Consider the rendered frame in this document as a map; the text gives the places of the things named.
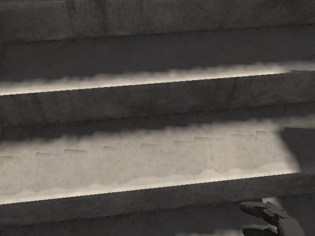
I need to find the robot right hand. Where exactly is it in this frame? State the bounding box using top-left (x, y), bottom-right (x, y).
top-left (239, 202), bottom-right (305, 236)

